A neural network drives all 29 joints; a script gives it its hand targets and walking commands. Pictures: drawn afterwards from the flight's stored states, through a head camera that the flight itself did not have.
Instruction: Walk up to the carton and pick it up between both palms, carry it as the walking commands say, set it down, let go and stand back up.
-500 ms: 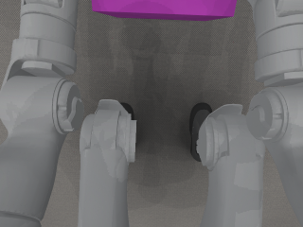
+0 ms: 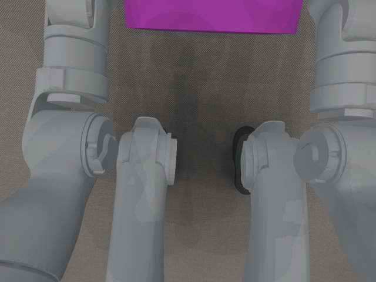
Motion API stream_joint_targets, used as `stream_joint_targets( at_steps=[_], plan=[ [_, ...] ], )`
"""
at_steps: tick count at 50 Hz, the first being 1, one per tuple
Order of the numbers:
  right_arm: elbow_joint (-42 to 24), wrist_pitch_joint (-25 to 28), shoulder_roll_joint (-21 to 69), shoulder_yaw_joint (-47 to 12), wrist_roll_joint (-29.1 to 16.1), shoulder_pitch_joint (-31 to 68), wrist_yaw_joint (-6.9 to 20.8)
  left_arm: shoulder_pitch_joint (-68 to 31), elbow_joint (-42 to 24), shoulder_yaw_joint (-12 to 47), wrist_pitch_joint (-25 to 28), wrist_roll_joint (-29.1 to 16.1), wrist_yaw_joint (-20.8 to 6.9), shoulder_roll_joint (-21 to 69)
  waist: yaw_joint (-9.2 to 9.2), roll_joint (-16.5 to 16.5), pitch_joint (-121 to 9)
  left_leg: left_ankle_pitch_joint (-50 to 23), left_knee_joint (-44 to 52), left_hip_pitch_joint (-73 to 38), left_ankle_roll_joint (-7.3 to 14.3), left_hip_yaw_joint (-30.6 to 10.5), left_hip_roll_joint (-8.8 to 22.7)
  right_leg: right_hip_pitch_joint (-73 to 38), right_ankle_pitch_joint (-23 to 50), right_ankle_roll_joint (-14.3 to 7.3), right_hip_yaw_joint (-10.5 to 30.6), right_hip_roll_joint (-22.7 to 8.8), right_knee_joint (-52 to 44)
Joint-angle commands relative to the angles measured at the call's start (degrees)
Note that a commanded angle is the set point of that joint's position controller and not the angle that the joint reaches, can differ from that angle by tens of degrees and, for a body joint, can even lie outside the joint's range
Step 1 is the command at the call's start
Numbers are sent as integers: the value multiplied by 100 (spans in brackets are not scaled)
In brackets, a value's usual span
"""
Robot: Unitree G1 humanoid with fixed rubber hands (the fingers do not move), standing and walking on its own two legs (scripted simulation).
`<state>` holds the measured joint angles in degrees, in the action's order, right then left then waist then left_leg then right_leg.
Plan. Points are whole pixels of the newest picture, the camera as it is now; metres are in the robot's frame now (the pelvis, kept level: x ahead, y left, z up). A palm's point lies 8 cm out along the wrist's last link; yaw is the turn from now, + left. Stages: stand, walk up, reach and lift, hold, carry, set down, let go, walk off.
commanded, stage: reach and lift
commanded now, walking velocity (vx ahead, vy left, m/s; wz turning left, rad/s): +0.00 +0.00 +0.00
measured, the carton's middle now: out of the picture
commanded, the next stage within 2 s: none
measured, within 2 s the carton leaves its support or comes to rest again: neither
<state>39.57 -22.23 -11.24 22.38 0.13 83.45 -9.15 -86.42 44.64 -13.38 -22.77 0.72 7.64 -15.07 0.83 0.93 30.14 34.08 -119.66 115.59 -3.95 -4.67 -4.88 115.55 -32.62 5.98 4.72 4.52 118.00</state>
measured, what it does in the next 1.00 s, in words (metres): rises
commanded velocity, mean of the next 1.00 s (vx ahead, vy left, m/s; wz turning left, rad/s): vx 0.00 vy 0.00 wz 0.00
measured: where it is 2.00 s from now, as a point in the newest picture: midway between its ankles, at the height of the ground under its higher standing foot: (199, 171)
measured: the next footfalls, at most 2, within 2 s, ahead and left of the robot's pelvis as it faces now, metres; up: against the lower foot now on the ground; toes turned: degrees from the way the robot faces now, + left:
none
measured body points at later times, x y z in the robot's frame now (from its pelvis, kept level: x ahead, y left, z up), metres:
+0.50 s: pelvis -0.03 +0.00 +0.04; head +0.34 +0.02 +0.29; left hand +0.56 +0.16 -0.09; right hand +0.55 -0.15 -0.08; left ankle +0.12 +0.13 -0.38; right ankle +0.13 -0.14 -0.38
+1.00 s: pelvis -0.03 +0.00 +0.09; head +0.31 +0.02 +0.37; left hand +0.53 +0.16 -0.02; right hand +0.53 -0.15 +0.00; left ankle +0.12 +0.13 -0.38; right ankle +0.13 -0.14 -0.38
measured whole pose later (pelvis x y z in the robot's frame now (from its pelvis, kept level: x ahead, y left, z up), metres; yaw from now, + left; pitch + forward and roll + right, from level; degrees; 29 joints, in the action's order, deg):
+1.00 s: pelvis -0.03 +0.00 +0.09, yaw +0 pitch +23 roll -1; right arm 30.7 -29.5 -6.7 25.6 5.1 77.9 -7.6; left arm -79.2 35.8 -16.7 -30.2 3.9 7.0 -11.0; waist -0.5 1.6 30.1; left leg 27.0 -101.8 97.4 -4.1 -5.9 -6.1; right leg 97.1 -25.7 5.9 5.6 5.0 100.0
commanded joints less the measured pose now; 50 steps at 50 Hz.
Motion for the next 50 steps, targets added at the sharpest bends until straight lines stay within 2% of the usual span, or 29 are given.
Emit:
stream_joint_targets(
  at_steps=[1, 4, 5, 6, 9, 10, 12, 15, 16, 18, 19, 22, 24, 25, 27, 28, 29, 32, 34, 35, 38, 39, 41, 44, 45, 46, 48, 49, 50],
  plan=[
    [-1371, 158, 5819, -3417, -983, 4941, 1819, -4297, -1632, 2640, 292, -1033, -1800, 6187, -165, -23, -13629, -3071, 1202, -4874, 250, 1079, -352, -4513, 2809, -351, -1247, 332, -1041],
    [-1422, 42, 5898, -3502, -1069, 4776, 1731, -4805, -2166, 2883, 265, -1307, -1788, 6110, -257, -145, -14017, -3101, 1328, -4808, 218, 1142, -375, -5090, 3062, -392, -1187, 336, -1132],
    [-1626, 36, 5974, -3607, -1123, 5035, 1729, -4760, -2126, 2937, 203, -1268, -1786, 5914, -80, -137, -14369, -3161, 1309, -4976, 252, 1149, -422, -5200, 3159, -359, -1155, 339, -1107],
    [-1969, -28, 5911, -3761, -1237, 5169, 1685, -4992, -2606, 3068, 204, -1469, -1747, 5998, -263, -44, -14947, -3304, 1280, -5327, 294, 1108, -429, -5529, 3183, -310, -1208, 376, -1092],
    [-1539, -179, 5731, -3581, -1085, 5194, 1672, -4458, -1717, 2759, 1, -1233, -1788, 6059, -163, -69, -14004, -2718, 1434, -4937, 301, 1139, -402, -5064, 2555, -316, -1188, 301, -1340],
    [-1933, -195, 5776, -3643, -1142, 5196, 1666, -4701, -2254, 2874, -31, -1323, -1787, 5982, -195, -31, -14491, -2746, 1495, -5168, 276, 1162, -405, -5495, 2658, -350, -1099, 337, -1444],
    [-999, -266, 5813, -3248, -929, 4977, 1741, -4456, -1229, 2373, -80, -999, -1867, 5866, -39, 40, -12847, -1891, 1636, -4114, 352, 1158, -306, -4633, 1846, -343, -1074, 279, -1565],
    [-765, -353, 6147, -3156, -847, 4794, 1885, -4610, -1628, 2432, -49, -855, -1889, 6005, -40, -152, -13359, -1939, 1833, -4730, 320, 1177, -298, -4537, 1820, -376, -1201, 321, -1641],
    [-1190, -385, 6299, -3242, -991, 4945, 1900, -4994, -2241, 2625, -83, -1008, -1882, 6052, -49, -188, -14327, -2232, 1960, -5349, 329, 1137, -355, -5035, 2117, -392, -1216, 395, -1708],
    [-1005, -411, 6377, -3307, -980, 4857, 1959, -4805, -1908, 2495, -135, -873, -1839, 6031, 180, -298, -14024, -2338, 1961, -5299, 307, 1223, -373, -4806, 2080, -322, -1205, 369, -1730],
    [-1387, -389, 6147, -3414, -995, 5309, 1966, -4566, -1687, 2555, -192, -983, -1871, 6220, 1, -90, -14178, -2347, 1986, -5480, 322, 1171, -365, -4964, 2100, -313, -1273, 365, -1789],
    [-1382, -412, 6222, -3341, -1141, 5237, 1973, -4884, -1955, 2698, -244, -1100, -1917, 6186, -22, -492, -14599, -2206, 2099, -5623, 305, 1183, -351, -5006, 2073, -401, -1186, 335, -1874],
    [-1001, -489, 6412, -3271, -1024, 4943, 2031, -4853, -1930, 2529, -238, -1000, -1903, 6272, 52, -242, -14405, -2127, 2102, -5510, 269, 1214, -375, -4951, 1920, -406, -1196, 346, -1947],
    [-1961, -459, 6359, -3572, -1196, 5370, 2021, -4631, -2410, 2670, -268, -1078, -1852, 6441, 0, -103, -15516, -2618, 2227, -6344, 298, 1120, -396, -5608, 2307, -296, -1295, 418, -1988],
    [-944, -539, 6322, -3237, -963, 4622, 2038, -4700, -1999, 2644, -288, -1053, -1872, 6430, -164, -258, -14682, -2486, 2254, -5858, 263, 1075, -358, -4981, 2173, -372, -1262, 388, -2033],
    [-1021, -503, 6434, -3354, -1020, 4726, 2073, -4495, -1915, 2572, -258, -1038, -1892, 6499, -13, -99, -14588, -2446, 2333, -5779, 298, 1033, -375, -5017, 2125, -349, -1239, 356, -2077],
    [-1169, -440, 6412, -3325, -942, 4660, 2040, -4461, -1976, 2733, -264, -1053, -1942, 6628, -201, -261, -14616, -2485, 2274, -5763, 272, 1042, -413, -5142, 2211, -384, -1185, 363, -2125],
    [-1829, -430, 6228, -3560, -1041, 5045, 2000, -4257, -1956, 2757, -318, -1135, -1973, 6597, -98, -224, -15071, -2605, 2372, -5919, 253, 1070, -437, -5613, 2397, -390, -1142, 392, -2273],
    [-1779, -521, 6347, -3597, -1091, 5038, 1965, -4917, -2717, 3079, -260, -1293, -1921, 6518, -319, -320, -15395, -2640, 2336, -6121, 208, 1082, -470, -5823, 2505, -395, -1131, 417, -2297],
    [-1412, -516, 6355, -3645, -1101, 4905, 1993, -4327, -2021, 2880, -297, -1203, -1931, 6547, -142, -111, -14976, -2474, 2362, -5848, 277, 1064, -467, -5616, 2279, -325, -1112, 362, -2277],
    [-1598, -588, 6577, -3594, -998, 4543, 1962, -4256, -2369, 2815, -325, -1155, -1930, 6665, -164, 50, -15221, -2565, 2597, -6171, 284, 1072, -503, -6127, 2436, -314, -1132, 442, -2456],
    [-1288, -603, 6511, -3468, -958, 4362, 1995, -4428, -2526, 2930, -270, -1122, -1909, 6550, -151, -232, -14856, -2523, 2794, -6351, 292, 959, -457, -5636, 2323, -329, -1187, 435, -2461],
    [-919, -583, 6615, -3329, -754, 4269, 2055, -4412, -2126, 2751, -284, -1019, -1940, 6527, -280, -9, -14198, -2068, 2770, -5842, 280, 961, -448, -5255, 1914, -392, -1213, 390, -2553],
    [-1748, -519, 6473, -3706, -1123, 4701, 2040, -4483, -2389, 3121, -334, -1172, -1913, 6660, -188, -455, -15373, -2405, 2725, -6667, 180, 1073, -469, -5913, 2245, -422, -1084, 424, -2678],
    [-2139, -569, 6535, -3873, -1248, 4816, 1989, -4324, -2741, 3136, -361, -1280, -1850, 6733, -72, -284, -15736, -2756, 2807, -6950, 215, 1056, -511, -6400, 2495, -350, -1097, 455, -2690],
    [-1876, -611, 6394, -3797, -1146, 4670, 1985, -4334, -2536, 3136, -372, -1295, -1822, 6699, -261, -183, -15454, -2588, 2857, -6982, 234, 972, -478, -6263, 2310, -309, -1151, 458, -2698],
    [-922, -640, 6539, -3343, -771, 4159, 2029, -3827, -1701, 2673, -415, -889, -1867, 6672, -212, -120, -13769, -1841, 3036, -6087, 255, 941, -437, -5325, 1614, -337, -1187, 414, -2814],
    [-1168, -612, 6748, -3456, -889, 4278, 2090, -4123, -1984, 2615, -363, -837, -1893, 6672, -23, -270, -14256, -1717, 3084, -6307, 279, 1044, -448, -5582, 1504, -358, -1047, 383, -2921],
    [-758, -645, 6704, -3272, -825, 4101, 2091, -4289, -1953, 2595, -327, -891, -1920, 6718, -189, -254, -13722, -1535, 3237, -5993, 292, 960, -377, -5367, 1383, -381, -1057, 377, -3048]
  ],
)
